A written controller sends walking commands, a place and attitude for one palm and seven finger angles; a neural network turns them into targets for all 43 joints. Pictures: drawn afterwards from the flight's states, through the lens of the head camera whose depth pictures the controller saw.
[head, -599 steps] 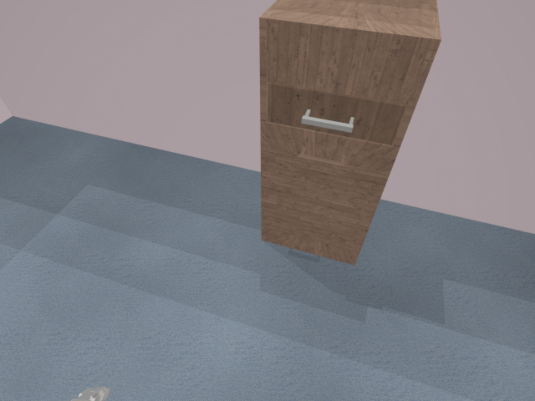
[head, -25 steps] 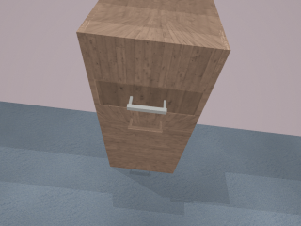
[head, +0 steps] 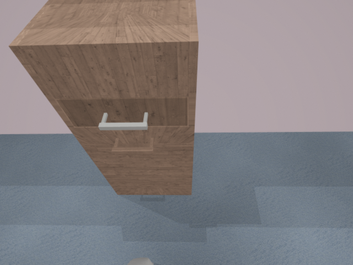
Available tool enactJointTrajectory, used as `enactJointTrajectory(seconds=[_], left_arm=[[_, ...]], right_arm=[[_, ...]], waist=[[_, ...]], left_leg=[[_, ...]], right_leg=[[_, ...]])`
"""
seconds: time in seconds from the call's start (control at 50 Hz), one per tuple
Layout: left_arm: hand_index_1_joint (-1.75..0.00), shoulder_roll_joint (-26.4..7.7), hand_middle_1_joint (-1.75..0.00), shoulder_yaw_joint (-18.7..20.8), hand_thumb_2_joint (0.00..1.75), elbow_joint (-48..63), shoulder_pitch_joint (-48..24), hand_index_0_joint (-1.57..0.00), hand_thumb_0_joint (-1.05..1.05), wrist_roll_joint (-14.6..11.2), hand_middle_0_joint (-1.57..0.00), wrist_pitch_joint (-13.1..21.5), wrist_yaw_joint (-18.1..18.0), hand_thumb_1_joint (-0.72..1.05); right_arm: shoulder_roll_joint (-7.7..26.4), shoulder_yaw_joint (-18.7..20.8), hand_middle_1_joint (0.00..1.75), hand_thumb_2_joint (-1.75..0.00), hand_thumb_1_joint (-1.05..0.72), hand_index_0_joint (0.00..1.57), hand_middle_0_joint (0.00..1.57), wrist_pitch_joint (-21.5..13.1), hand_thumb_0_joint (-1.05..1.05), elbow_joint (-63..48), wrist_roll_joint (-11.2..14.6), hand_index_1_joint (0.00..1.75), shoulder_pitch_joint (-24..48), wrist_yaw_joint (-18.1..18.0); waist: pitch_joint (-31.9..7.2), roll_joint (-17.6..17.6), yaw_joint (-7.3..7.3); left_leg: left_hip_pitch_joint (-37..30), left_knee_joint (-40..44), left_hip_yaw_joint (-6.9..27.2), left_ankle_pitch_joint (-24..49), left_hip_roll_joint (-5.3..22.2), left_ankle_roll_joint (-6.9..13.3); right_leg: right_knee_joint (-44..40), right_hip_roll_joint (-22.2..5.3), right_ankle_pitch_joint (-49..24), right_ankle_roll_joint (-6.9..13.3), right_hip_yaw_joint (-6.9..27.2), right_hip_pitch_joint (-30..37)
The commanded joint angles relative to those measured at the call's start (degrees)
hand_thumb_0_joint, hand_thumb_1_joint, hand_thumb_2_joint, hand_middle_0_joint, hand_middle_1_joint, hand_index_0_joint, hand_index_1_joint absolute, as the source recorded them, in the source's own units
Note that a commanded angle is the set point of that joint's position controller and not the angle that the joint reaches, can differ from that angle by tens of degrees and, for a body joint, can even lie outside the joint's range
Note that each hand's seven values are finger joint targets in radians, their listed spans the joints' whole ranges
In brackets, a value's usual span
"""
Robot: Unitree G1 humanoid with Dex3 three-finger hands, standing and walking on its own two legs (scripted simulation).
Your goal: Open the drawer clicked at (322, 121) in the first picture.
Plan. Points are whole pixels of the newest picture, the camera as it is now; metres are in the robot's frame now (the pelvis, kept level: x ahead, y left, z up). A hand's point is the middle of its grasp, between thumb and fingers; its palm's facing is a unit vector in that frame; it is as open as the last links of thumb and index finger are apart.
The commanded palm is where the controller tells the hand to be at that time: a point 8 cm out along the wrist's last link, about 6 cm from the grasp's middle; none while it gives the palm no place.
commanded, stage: come to a stop and stand still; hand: left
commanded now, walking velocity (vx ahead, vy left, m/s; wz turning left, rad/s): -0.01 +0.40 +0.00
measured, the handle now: (124, 121) +0.51 +0.19 -0.03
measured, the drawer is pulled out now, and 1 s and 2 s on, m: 0.00 0.00 0.00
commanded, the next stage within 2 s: none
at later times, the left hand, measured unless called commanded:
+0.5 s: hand out of the picture +0.00 +0.19 -0.16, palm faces +0.00 -0.97 -0.25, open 7.4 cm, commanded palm none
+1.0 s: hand out of the picture +0.04 +0.16 -0.15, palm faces -0.03 -0.97 -0.23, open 7.3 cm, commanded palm none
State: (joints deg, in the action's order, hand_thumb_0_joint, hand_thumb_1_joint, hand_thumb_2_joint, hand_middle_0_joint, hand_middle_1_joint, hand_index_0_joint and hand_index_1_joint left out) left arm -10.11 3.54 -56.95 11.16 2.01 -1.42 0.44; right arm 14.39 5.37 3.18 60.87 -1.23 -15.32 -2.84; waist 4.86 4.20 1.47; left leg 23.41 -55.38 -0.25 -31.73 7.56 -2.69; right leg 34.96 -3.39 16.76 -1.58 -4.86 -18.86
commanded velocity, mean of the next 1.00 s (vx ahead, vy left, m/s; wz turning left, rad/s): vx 0.00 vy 0.05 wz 0.00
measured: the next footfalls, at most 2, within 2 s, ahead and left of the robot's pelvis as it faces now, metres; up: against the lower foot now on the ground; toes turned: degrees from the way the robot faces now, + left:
left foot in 0.20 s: +0.04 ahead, +0.06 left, +0.00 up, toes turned +3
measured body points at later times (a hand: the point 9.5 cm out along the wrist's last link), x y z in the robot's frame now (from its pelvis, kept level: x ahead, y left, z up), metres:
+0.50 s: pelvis -0.01 +0.00 +0.00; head +0.00 -0.02 +0.45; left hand +0.00 +0.24 -0.15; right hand +0.07 -0.23 -0.15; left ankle -0.01 +0.07 -0.72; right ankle -0.01 -0.15 -0.72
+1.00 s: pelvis +0.01 -0.02 +0.02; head +0.03 -0.04 +0.46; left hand +0.04 +0.21 -0.14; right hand +0.00 -0.24 -0.15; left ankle -0.01 +0.07 -0.72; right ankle -0.01 -0.15 -0.72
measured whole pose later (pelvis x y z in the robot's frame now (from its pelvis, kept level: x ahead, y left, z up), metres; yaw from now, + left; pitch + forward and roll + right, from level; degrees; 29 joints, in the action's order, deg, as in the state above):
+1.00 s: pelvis +0.01 -0.02 +0.02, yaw -1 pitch +0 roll +1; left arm -9.1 -0.8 -62.5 14.2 0.8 0.2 -1.8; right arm 9.6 -0.8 -1.4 62.7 -0.7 -17.7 -1.2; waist 1.9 1.1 0.4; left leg 9.0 -23.9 -7.4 -15.1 -1.2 2.6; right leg 27.8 -3.0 16.1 -1.0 -2.0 -11.7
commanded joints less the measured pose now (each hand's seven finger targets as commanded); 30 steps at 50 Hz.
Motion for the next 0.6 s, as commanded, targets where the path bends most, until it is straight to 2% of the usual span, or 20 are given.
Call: enactJointTrajectory(seconds=[0.0, 0.04, 0.08, 0.12, 0.16, 0.18, 0.2, 0.24, 0.26, 0.32, 0.34, 0.36, 0.38, 0.4, 0.42, 0.46, 0.48, 0.5, 0.54, 0.58], left_arm=[[-0.3, -7.9, -0.3, 0.5, 0.9, 1.4, 1.7, -0.2, 0.0, -0.3, -0.2, 1.9, -2.0, 0.9], [-0.3, -9.0, -0.3, 0.5, 0.9, 1.5, 3.7, -0.2, 0.0, 0.0, -0.2, 2.1, -2.3, 0.9], [-0.3, -10.4, -0.3, 0.9, 0.9, 0.5, 5.2, -0.2, 0.0, -0.3, -0.2, 2.0, -2.6, 0.9], [-0.3, -10.8, -0.3, 1.3, 0.9, -0.1, 5.2, -0.2, 0.0, -0.7, -0.2, 1.8, -2.9, 0.9], [-0.3, -11.0, -0.3, 1.4, 0.9, 0.1, 3.1, -0.2, 0.0, -1.1, -0.2, 1.3, -2.8, 0.9], [-0.3, -10.0, -0.3, 1.4, 0.9, 0.5, 2.5, -0.2, 0.0, -1.3, -0.2, 1.0, -2.8, 0.9], [-0.3, -8.6, -0.3, 1.2, 0.9, 1.1, 2.7, -0.2, 0.0, -1.3, -0.2, 0.6, -2.5, 0.9], [-0.3, -6.2, -0.3, 0.5, 0.9, 1.2, 1.0, -0.2, 0.0, -0.8, -0.2, -0.3, -2.6, 0.9], [-0.3, -5.2, -0.3, 0.0, 0.9, 1.0, 1.4, -0.2, 0.0, -0.5, -0.2, -0.6, -2.6, 0.9], [-0.3, -3.8, -0.3, -0.6, 0.9, 0.1, 3.7, -0.2, 0.0, -0.2, -0.2, -0.8, -2.3, 0.9], [-0.3, -4.5, -0.3, -2.4, 0.9, -3.6, 13.1, -0.2, 0.0, -1.3, -0.2, 1.2, -4.5, 0.9], [-0.3, -9.0, -0.3, -1.3, 0.9, 0.0, 10.0, -0.2, 0.0, -0.7, -0.2, 2.3, -4.1, 0.9], [-0.3, -9.9, -0.3, -1.1, 0.9, 0.9, 6.7, -0.2, 0.0, -0.5, -0.2, 3.0, -3.7, 0.9], [-0.3, -11.4, -0.3, -1.4, 0.9, 1.9, 3.8, -0.2, 0.0, -0.5, -0.2, 3.4, -3.4, 0.9], [-0.3, -10.9, -0.3, -1.7, 0.9, 2.9, 2.0, -0.2, 0.0, -0.3, -0.2, 3.0, -3.2, 0.9], [-0.3, -7.5, -0.3, -2.0, 0.9, 2.9, 2.6, -0.2, 0.0, -0.6, -0.2, 1.9, -3.1, 0.9], [-0.3, -6.1, -0.3, -2.4, 0.9, 2.6, 4.1, -0.2, 0.0, -0.7, -0.2, 1.6, -3.0, 0.9], [-0.3, -5.8, -0.3, -2.5, 0.9, 2.4, 4.5, -0.2, 0.0, -0.5, -0.2, 1.5, -2.9, 0.9], [-0.3, -5.1, -0.3, -2.9, 0.9, 1.3, 6.6, -0.2, 0.0, -0.6, -0.2, 1.6, -2.6, 0.9], [-0.3, -5.3, -0.3, -3.1, 0.9, 0.8, 7.0, -0.2, 0.0, -0.8, -0.2, 1.7, -2.5, 0.9]], right_arm=[[-1.2, -1.6, 0.3, -0.9, -0.9, 0.2, 0.2, -2.0, 0.0, -2.8, 0.4, 0.3, -2.0, 1.2], [-1.7, -2.2, 0.3, -0.9, -0.9, 0.2, 0.2, -2.2, 0.0, -2.7, 0.7, 0.3, -0.3, 1.4], [-1.0, -2.3, 0.3, -0.9, -0.9, 0.2, 0.2, -2.0, 0.0, -3.0, 0.6, 0.3, 0.2, 1.3], [-0.9, -2.2, 0.3, -0.9, -0.9, 0.2, 0.2, -1.7, 0.0, -2.9, 0.5, 0.3, -0.7, 1.2], [-0.2, -2.1, 0.3, -0.9, -0.9, 0.2, 0.2, -1.6, 0.0, -2.7, 0.4, 0.3, -2.5, 1.3], [0.7, -1.9, 0.3, -0.9, -0.9, 0.2, 0.2, -1.8, 0.0, -2.7, 0.3, 0.3, -3.0, 1.3], [2.4, -1.5, 0.3, -0.9, -0.9, 0.2, 0.2, -1.8, 0.0, -3.3, 0.1, 0.3, -2.3, 1.2], [3.6, -1.6, 0.3, -0.9, -0.9, 0.2, 0.2, -1.6, 0.0, -4.7, -0.3, 0.3, 1.1, 1.3], [3.6, -1.8, 0.3, -0.9, -0.9, 0.2, 0.2, -1.7, 0.0, -5.3, -0.2, 0.3, 3.2, 1.4], [3.6, -1.9, 0.3, -0.9, -0.9, 0.2, 0.2, -2.3, 0.0, -6.2, -0.1, 0.3, 4.7, 1.1], [5.5, -2.4, 0.3, -0.9, -0.9, 0.2, 0.2, -3.6, 0.0, -10.2, 0.9, 0.3, 10.9, 1.7], [1.4, -2.6, 0.3, -0.9, -0.9, 0.2, 0.2, -3.2, 0.0, -12.0, 0.4, 0.3, 7.6, 2.6], [-0.2, -2.9, 0.3, -0.9, -0.9, 0.2, 0.2, -3.2, 0.0, -12.0, 0.5, 0.3, 5.3, 2.6], [-1.3, -3.5, 0.3, -0.9, -0.9, 0.2, 0.2, -2.9, 0.0, -10.8, 0.3, 0.3, 1.3, 2.9], [-1.1, -3.4, 0.3, -0.9, -0.9, 0.2, 0.2, -3.4, 0.0, -10.4, 0.4, 0.3, -2.2, 3.1], [2.8, -2.9, 0.3, -0.9, -0.9, 0.2, 0.2, -4.0, 0.0, -9.7, 0.2, 0.3, -2.1, 2.9], [3.4, -2.9, 0.3, -0.9, -0.9, 0.2, 0.2, -4.1, 0.0, -10.1, 0.2, 0.3, -1.0, 2.6], [3.3, -2.9, 0.3, -0.9, -0.9, 0.2, 0.2, -4.2, 0.0, -10.4, 0.1, 0.3, -0.4, 2.4], [2.9, -3.3, 0.3, -0.9, -0.9, 0.2, 0.2, -4.3, 0.0, -10.5, 0.2, 0.3, 1.2, 2.2], [2.6, -3.7, 0.3, -0.9, -0.9, 0.2, 0.2, -4.4, 0.0, -9.9, 0.2, 0.3, 0.4, 2.2]], waist=[[-6.8, -16.3, -0.68], [-6.0, -13.7, -2.5], [-6.4, -12.1, -3.23], [-6.3, -9.9, -2.85], [-6.2, -10.6, -1.65], [-6.3, -8.5, -1.45], [-6.0, -3.6, -1.67], [-2.0, 6.1, -2.17], [-1.1, 7.4, -2.88], [-1.2, 4.3, -3.26], [-4.2, 5.7, -6.02], [-6.2, -3.7, -4.94], [-4.7, -7.3, -2.05], [-6.0, -10.5, 0.16], [-7.6, -8.8, 1.6], [-5.6, -4.7, 0.41], [-4.0, -1.5, -0.7], [-1.6, 0.0, -1.31], [-0.6, -3.5, -2.33], [0.2, -4.7, -2.0]], left_leg=[[-0.3, -0.2, -0.7, 3.5, -1.9, 1.0], [-1.9, 8.6, -2.4, 3.9, -3.8, 0.6], [-3.4, 14.8, -2.8, 6.0, -4.8, 0.3], [-6.7, 20.3, -3.0, 9.8, -5.1, 0.4], [-11.9, 27.6, -3.0, 16.2, -5.1, 1.0], [-15.0, 29.8, -1.8, 20.8, -3.8, 1.8], [-17.0, 29.7, 1.1, 24.7, -0.8, 3.4], [-9.3, 36.2, 5.9, 25.9, 4.0, 7.1], [-5.9, 39.4, 7.0, 24.2, 5.1, 8.8], [-5.7, 41.4, 7.1, 23.0, 5.9, 11.0], [-7.6, 24.1, 2.4, 39.8, 5.0, 9.0], [-5.6, 21.7, -0.3, 22.5, -1.7, 6.0], [-7.2, 21.7, -2.4, 15.1, -4.4, 4.1], [-9.9, 23.2, -2.7, 12.4, -5.4, 3.6], [-14.4, 28.2, -1.8, 12.8, -6.1, 3.6], [-12.9, 31.9, 4.8, 19.1, 0.8, 6.4], [-10.1, 35.8, 7.2, 18.4, 2.8, 7.6], [-7.7, 37.6, 7.8, 19.8, 3.0, 8.2], [-6.6, 37.4, 5.5, 17.2, 1.4, 7.9], [-6.6, 38.4, 4.5, 13.3, 0.1, 6.9]], right_leg=[[-13.9, -12.9, -25.8, 8.6, 10.3, 5.5], [-12.4, -14.1, -32.8, 9.5, 12.4, 7.6], [-11.7, -16.1, -35.1, 10.7, 15.2, 9.8], [-11.3, -17.0, -32.9, 10.7, 16.2, 9.0], [-10.4, -15.7, -26.8, 8.6, 15.3, 6.2], [-9.1, -13.3, -22.7, 7.0, 13.6, 3.8], [-8.0, -9.5, -15.5, 5.0, 10.3, 0.2], [-3.6, -2.6, -2.8, 1.1, 2.3, 2.0], [0.2, -1.1, 1.7, 0.3, 0.6, 4.2], [6.9, -0.7, 7.1, 0.0, 1.8, 3.4], [-0.1, -4.6, 0.2, 3.1, 7.8, 3.6], [-9.4, -6.7, -1.2, 4.3, 12.5, 4.1], [-12.6, -11.4, -4.3, 6.3, 17.9, 1.7], [-12.7, -11.7, -5.3, 7.6, 17.8, 0.7], [-10.1, -9.6, -0.6, 6.9, 13.5, -1.8], [-4.4, -1.2, 3.9, 2.6, 5.6, -2.2], [-2.8, 0.0, 3.9, 1.8, 3.4, -0.1], [-1.9, 0.5, 3.9, 1.7, 2.7, 0.7], [-4.8, -0.2, 0.7, 2.0, 4.1, 2.4], [-6.9, -1.1, -0.8, 2.5, 5.6, 2.8]])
